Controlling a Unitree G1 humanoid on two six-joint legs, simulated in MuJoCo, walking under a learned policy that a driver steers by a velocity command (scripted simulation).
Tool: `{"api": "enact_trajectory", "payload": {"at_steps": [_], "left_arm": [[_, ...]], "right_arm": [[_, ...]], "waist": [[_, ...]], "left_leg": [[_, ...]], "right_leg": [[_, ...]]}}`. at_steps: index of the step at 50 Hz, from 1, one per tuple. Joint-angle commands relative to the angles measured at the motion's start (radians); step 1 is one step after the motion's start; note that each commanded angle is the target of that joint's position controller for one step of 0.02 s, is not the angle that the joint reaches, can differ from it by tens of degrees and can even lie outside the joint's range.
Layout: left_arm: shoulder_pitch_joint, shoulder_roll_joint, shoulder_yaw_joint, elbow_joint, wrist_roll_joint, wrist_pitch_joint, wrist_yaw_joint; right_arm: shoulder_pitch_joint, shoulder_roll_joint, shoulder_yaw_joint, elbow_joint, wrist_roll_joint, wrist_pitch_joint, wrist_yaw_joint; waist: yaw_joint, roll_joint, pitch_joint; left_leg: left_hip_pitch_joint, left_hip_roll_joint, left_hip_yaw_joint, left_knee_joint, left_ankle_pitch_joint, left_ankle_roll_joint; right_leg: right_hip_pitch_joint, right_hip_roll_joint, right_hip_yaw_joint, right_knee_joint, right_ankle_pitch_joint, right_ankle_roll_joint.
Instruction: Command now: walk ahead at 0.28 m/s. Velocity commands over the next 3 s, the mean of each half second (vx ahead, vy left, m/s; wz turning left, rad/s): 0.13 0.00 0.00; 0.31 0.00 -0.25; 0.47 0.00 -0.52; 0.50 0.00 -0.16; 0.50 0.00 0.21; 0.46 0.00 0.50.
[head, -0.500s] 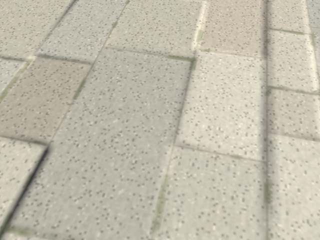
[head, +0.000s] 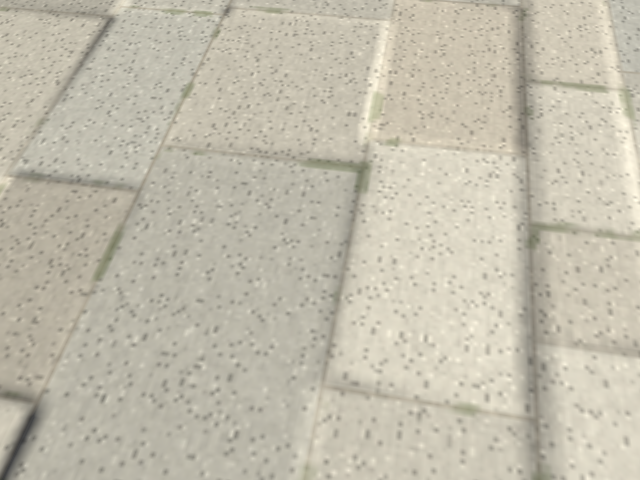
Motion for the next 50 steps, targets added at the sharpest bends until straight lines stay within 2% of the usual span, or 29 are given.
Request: {"api": "enact_trajectory", "payload": {"at_steps": [1,3,5,8,10,14,16,17,18,19,20,22,25,27,29,31,33,35,37,38,39,40,41,42,43,44,45,48,50], "left_arm": [[0.128,0.116,0.023,-0.001,0.001,-0.001,0.003],[0.098,0.080,0.011,0.015,0.017,-0.005,0.000],[0.089,0.086,0.008,0.037,0.025,-0.009,0.004],[0.068,0.126,0.014,0.052,0.020,0.004,0.023],[0.092,0.143,0.017,0.071,0.014,0.020,0.031],[0.090,0.120,0.007,0.097,0.004,0.042,0.037],[0.132,0.086,-0.004,0.118,-0.006,0.048,0.038],[0.176,0.073,-0.007,0.124,0.010,0.047,0.037],[0.266,0.065,-0.004,0.141,0.013,0.048,0.038],[0.236,0.059,-0.008,0.143,0.014,0.058,0.047],[0.191,0.077,-0.004,0.136,0.009,0.069,0.053],[0.170,0.086,-0.001,0.137,0.006,0.084,0.062],[0.172,0.086,0.000,0.146,0.004,0.086,0.061],[0.191,0.083,0.004,0.164,-0.005,0.089,0.060],[0.184,0.089,0.011,0.162,-0.016,0.090,0.059],[0.209,0.086,0.011,0.162,-0.029,0.071,0.059],[0.254,0.114,0.019,0.170,-0.040,0.045,0.054],[0.281,0.152,0.031,0.173,-0.044,0.028,0.048],[0.246,0.137,0.031,0.147,-0.042,0.021,0.043],[0.166,0.130,0.029,0.111,-0.042,0.019,0.041],[0.058,0.107,0.024,0.056,-0.038,0.009,0.038],[0.072,0.046,0.012,0.034,-0.030,-0.003,0.034],[0.087,0.069,0.020,0.040,-0.045,-0.003,0.034],[0.095,0.073,0.024,0.039,-0.065,0.009,0.030],[0.091,0.055,0.021,0.035,-0.070,0.020,0.028],[0.087,0.049,0.024,0.033,-0.064,0.029,0.029],[0.092,0.051,0.030,0.031,-0.056,0.038,0.026],[0.022,0.012,0.021,-0.019,-0.041,0.055,0.011],[-0.051,-0.014,0.009,-0.060,-0.034,0.056,0.002]], "right_arm": [[-0.015,-0.107,-0.024,-0.063,0.004,-0.021,-0.013],[0.013,-0.066,-0.027,-0.053,-0.006,0.013,-0.019],[0.030,-0.022,-0.019,-0.050,-0.012,0.033,-0.024],[-0.049,-0.027,-0.016,-0.073,-0.021,0.048,-0.031],[-0.093,-0.046,-0.021,-0.079,-0.019,0.059,-0.031],[-0.151,-0.062,-0.031,-0.082,-0.023,0.073,-0.032],[-0.150,-0.082,-0.036,-0.074,-0.040,0.070,-0.034],[-0.150,-0.124,-0.043,-0.077,-0.040,0.069,-0.039],[-0.185,-0.165,-0.052,-0.073,-0.024,0.072,-0.042],[-0.201,-0.102,-0.044,-0.065,-0.013,0.073,-0.035],[-0.211,-0.068,-0.037,-0.062,-0.014,0.070,-0.030],[-0.218,-0.067,-0.035,-0.054,-0.024,0.061,-0.026],[-0.197,-0.073,-0.037,-0.026,-0.018,0.052,-0.028],[-0.174,-0.074,-0.039,-0.002,-0.008,0.057,-0.030],[-0.167,-0.083,-0.046,0.003,0.002,0.058,-0.031],[-0.182,-0.073,-0.044,-0.009,0.006,0.035,-0.030],[-0.203,-0.055,-0.042,-0.024,0.002,-0.004,-0.020],[-0.212,-0.035,-0.039,-0.038,-0.003,-0.040,-0.002],[-0.159,-0.049,-0.046,-0.021,0.003,-0.064,0.015],[-0.054,-0.069,-0.057,0.014,0.007,-0.069,0.019],[0.116,-0.137,-0.083,0.063,0.005,-0.068,0.017],[0.251,-0.203,-0.097,0.096,-0.011,-0.054,0.010],[0.224,-0.116,-0.066,0.089,-0.022,-0.051,0.004],[0.143,-0.072,-0.049,0.064,-0.022,-0.049,0.001],[0.077,-0.057,-0.041,0.038,-0.015,-0.046,0.001],[0.026,-0.041,-0.031,0.023,-0.011,-0.042,0.001],[-0.002,-0.027,-0.025,0.014,-0.017,-0.036,-0.002],[-0.013,-0.070,-0.031,0.002,-0.035,-0.027,-0.022],[-0.012,-0.109,-0.041,-0.007,-0.032,-0.026,-0.034]], "waist": [[0.057,-0.041,-0.174],[0.004,-0.066,-0.150],[-0.026,-0.081,-0.147],[-0.021,-0.106,-0.166],[-0.001,-0.106,-0.174],[0.002,-0.092,-0.111],[-0.002,-0.044,-0.086],[0.034,0.020,-0.090],[0.106,0.130,-0.088],[0.080,0.128,-0.078],[0.062,0.097,-0.053],[0.052,0.069,-0.057],[0.047,0.052,-0.091],[0.044,0.037,-0.104],[0.039,-0.001,-0.039],[0.046,-0.029,0.047],[0.052,-0.084,0.075],[0.043,-0.155,0.055],[0.006,-0.114,0.009],[-0.052,-0.066,-0.026],[-0.129,0.068,-0.083],[-0.147,0.281,-0.141],[-0.108,0.172,-0.108],[-0.057,0.083,-0.037],[-0.032,0.052,0.001],[-0.013,0.046,0.041],[0.002,0.071,0.048],[0.001,0.073,0.077],[-0.011,0.062,0.082]], "left_leg": [[-0.355,0.088,-0.020,0.167,0.037,-0.005],[-0.218,0.119,-0.012,0.060,0.106,-0.008],[-0.153,0.118,0.000,-0.073,0.156,-0.023],[-0.094,0.107,0.021,-0.293,0.272,-0.034],[-0.063,0.098,0.028,-0.365,0.339,-0.037],[-0.004,0.095,0.030,-0.520,0.358,-0.013],[0.083,0.113,0.008,-0.671,0.512,0.014],[0.134,0.168,-0.041,-0.666,0.653,0.035],[0.140,0.190,-0.064,-0.645,0.635,0.079],[0.055,0.161,-0.053,-0.668,0.475,0.074],[0.017,0.135,-0.039,-0.679,0.425,0.053],[0.033,0.114,-0.017,-0.665,0.499,0.029],[0.077,0.107,-0.007,-0.634,0.601,0.036],[0.079,0.083,0.015,-0.620,0.410,0.050],[0.005,0.064,0.020,-0.604,0.066,0.077],[-0.090,0.065,0.012,-0.589,-0.057,0.090],[-0.175,0.054,0.048,-0.509,0.015,0.083],[-0.234,0.033,0.090,-0.416,0.167,0.070],[-0.140,0.042,0.074,-0.450,0.298,0.072],[0.047,0.056,0.042,-0.514,0.379,0.082],[0.331,0.144,-0.109,-0.616,0.502,0.119],[0.581,0.365,-0.416,-0.719,0.733,0.226],[0.541,0.453,-0.488,-0.720,0.748,0.264],[0.490,0.449,-0.392,-0.721,0.725,0.241],[0.426,0.415,-0.288,-0.760,0.663,0.207],[0.361,0.376,-0.190,-0.801,0.626,0.166],[0.302,0.333,-0.108,-0.838,0.592,0.132],[0.182,0.278,0.046,-0.918,0.592,0.120],[0.135,0.259,0.124,-0.945,0.582,0.113]], "right_leg": [[0.439,-0.298,0.287,-0.189,0.676,-0.198],[0.291,-0.249,0.203,-0.245,0.684,-0.175],[0.225,-0.225,0.137,-0.265,0.748,-0.189],[0.207,-0.197,0.075,-0.267,0.725,-0.175],[0.214,-0.201,0.080,-0.280,0.602,-0.169],[0.180,-0.200,0.123,-0.279,0.215,-0.146],[0.159,-0.138,0.122,-0.232,0.006,-0.075],[0.131,-0.086,0.099,-0.184,-0.099,-0.034],[0.105,-0.018,0.054,-0.188,-0.177,-0.004],[0.176,-0.007,0.024,-0.189,-0.164,0.016],[0.196,-0.010,0.023,-0.182,-0.138,0.022],[0.206,-0.020,0.030,-0.167,-0.078,0.018],[0.239,-0.034,0.036,-0.152,0.013,0.017],[0.239,-0.014,0.014,-0.137,-0.149,0.007],[0.178,-0.024,0.038,-0.134,-0.399,-0.028],[0.149,-0.074,0.123,-0.161,-0.511,-0.073],[0.202,-0.150,0.261,-0.188,-0.476,-0.131],[0.297,-0.244,0.427,-0.203,-0.295,-0.188],[0.291,-0.216,0.402,-0.113,-0.076,-0.169],[0.171,-0.148,0.317,-0.010,0.026,-0.124],[-0.046,-0.018,0.155,0.259,0.167,-0.044],[-0.331,0.087,0.078,0.591,-0.282,0.028],[-0.429,0.051,0.201,0.737,-0.474,0.014],[-0.479,-0.001,0.227,0.799,-0.420,-0.006],[-0.482,-0.041,0.213,0.774,-0.335,-0.016],[-0.463,-0.070,0.199,0.702,-0.254,-0.017],[-0.399,-0.088,0.175,0.638,-0.187,-0.011],[-0.307,-0.083,0.088,0.470,-0.055,0.031],[-0.227,-0.080,0.040,0.308,0.033,0.031]]}}
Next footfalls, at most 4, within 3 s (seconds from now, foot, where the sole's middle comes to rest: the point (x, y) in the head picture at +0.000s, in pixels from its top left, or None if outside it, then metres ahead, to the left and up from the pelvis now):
0.32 left None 0.19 0.14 -0.76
1.18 right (422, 458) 0.48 -0.17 -0.76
1.76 left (385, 300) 0.85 -0.13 -0.76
2.28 right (521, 250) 0.98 -0.48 -0.76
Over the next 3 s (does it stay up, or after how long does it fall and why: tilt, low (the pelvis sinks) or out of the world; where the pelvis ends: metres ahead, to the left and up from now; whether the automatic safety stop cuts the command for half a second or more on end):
stays up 1.24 -0.37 0.01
